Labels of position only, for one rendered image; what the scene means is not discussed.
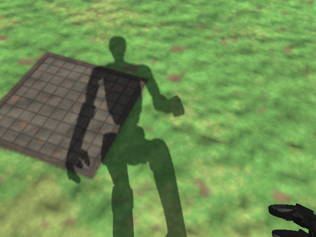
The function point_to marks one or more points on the right robot hand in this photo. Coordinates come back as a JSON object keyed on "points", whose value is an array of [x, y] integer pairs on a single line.
{"points": [[299, 214]]}

